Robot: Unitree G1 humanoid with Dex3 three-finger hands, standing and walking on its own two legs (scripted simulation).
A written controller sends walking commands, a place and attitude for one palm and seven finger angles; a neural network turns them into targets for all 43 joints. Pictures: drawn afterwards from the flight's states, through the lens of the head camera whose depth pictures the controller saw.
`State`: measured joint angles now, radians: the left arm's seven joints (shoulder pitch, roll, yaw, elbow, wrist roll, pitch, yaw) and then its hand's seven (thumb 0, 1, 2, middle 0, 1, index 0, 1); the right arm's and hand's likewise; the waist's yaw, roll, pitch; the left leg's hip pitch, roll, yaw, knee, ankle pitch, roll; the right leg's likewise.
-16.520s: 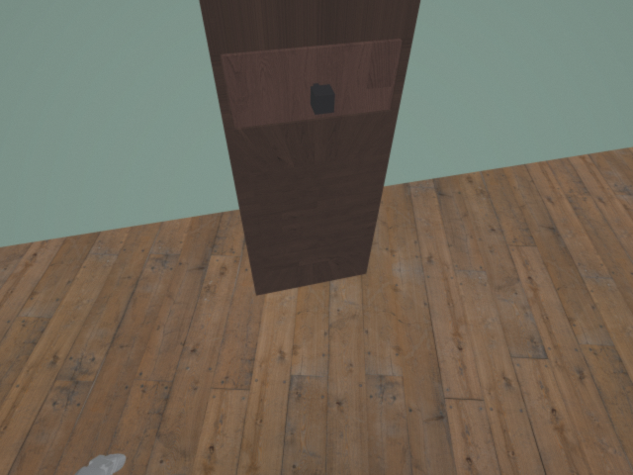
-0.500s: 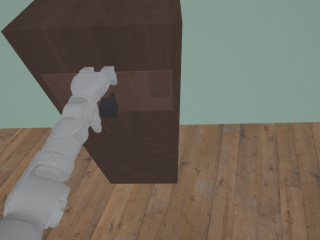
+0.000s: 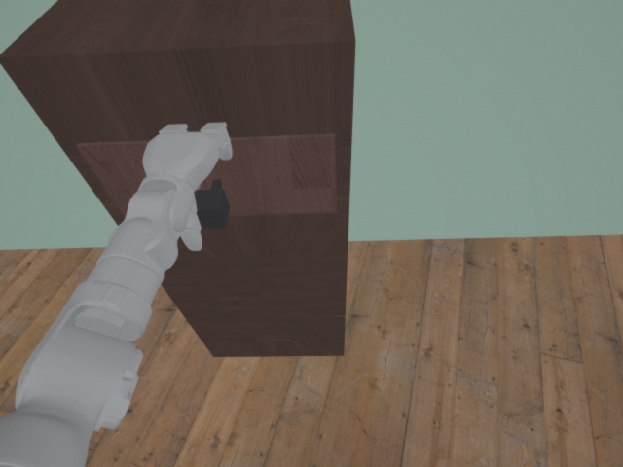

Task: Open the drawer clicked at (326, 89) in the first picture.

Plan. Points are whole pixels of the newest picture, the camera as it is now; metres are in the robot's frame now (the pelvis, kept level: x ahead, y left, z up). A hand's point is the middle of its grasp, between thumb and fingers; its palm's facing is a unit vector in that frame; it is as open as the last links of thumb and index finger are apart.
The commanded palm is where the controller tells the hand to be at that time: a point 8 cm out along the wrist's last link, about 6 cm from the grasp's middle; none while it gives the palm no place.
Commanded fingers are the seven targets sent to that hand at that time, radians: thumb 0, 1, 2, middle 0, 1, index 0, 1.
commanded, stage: lower the fingers behind the handle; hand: left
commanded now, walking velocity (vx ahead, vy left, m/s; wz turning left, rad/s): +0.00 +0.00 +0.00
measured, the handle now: (213, 199) +0.50 +0.17 +0.04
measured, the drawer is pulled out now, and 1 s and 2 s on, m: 0.00 0.00 0.00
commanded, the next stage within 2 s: close the thumb around the handle in 1.56 s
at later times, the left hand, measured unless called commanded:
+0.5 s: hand (197, 204) +0.46 +0.18 +0.08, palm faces -0.02 -0.02 -1.00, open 13.8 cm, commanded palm +0.44 +0.18 +0.13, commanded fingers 0.00 -0.50 0.30 -0.30 -1.20 -0.30 -1.20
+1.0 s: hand (199, 216) +0.46 +0.19 +0.05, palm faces -0.01 -0.02 -1.00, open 13.8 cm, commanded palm +0.44 +0.18 +0.10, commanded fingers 0.00 -0.50 0.30 -0.30 -1.20 -0.30 -1.20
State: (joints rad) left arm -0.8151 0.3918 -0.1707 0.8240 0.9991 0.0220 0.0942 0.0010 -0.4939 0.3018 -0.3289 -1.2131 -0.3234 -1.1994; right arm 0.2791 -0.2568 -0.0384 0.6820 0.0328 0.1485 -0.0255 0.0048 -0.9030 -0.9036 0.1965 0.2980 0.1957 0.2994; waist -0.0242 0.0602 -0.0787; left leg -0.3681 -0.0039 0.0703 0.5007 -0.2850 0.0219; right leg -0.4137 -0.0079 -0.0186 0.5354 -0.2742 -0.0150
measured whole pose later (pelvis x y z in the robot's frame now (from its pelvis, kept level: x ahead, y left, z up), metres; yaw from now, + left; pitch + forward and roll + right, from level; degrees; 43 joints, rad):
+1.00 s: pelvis +0.00 +0.01 -0.01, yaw +0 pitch +13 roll +0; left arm -0.79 0.37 -0.15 0.95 1.06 0.00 0.28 0.00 -0.49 0.30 -0.32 -1.20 -0.31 -1.22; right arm 0.31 -0.25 -0.07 0.71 0.01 0.13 0.00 0.00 -0.90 -0.90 0.20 0.30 0.20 0.30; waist -0.05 0.04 -0.11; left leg -0.51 0.00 0.07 0.61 -0.33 0.03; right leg -0.54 0.00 -0.02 0.61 -0.30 -0.01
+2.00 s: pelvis +0.00 +0.00 -0.01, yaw +0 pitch +14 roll +0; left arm -0.77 0.35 -0.13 0.98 1.08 0.00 0.32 0.00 0.00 0.51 -0.36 -1.25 -0.35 -1.25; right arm 0.30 -0.25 -0.07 0.70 0.01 0.11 -0.01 0.00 -0.90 -0.90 0.20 0.30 0.20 0.30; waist -0.06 0.05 -0.11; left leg -0.54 0.01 0.06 0.64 -0.34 0.02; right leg -0.57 0.00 -0.03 0.64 -0.31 -0.02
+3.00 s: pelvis +0.01 +0.00 -0.01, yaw -1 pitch +11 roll +0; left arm -0.44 0.31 -0.17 0.60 1.04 0.07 0.28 0.04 0.34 0.72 -0.42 -1.35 -0.35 -1.35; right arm 0.24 -0.25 -0.07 0.67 0.02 0.13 0.00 0.01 -0.90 -0.90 0.20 0.30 0.19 0.30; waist 0.00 0.07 -0.11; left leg -0.43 0.01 0.08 0.59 -0.34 0.03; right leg -0.47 0.00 -0.01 0.60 -0.31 -0.01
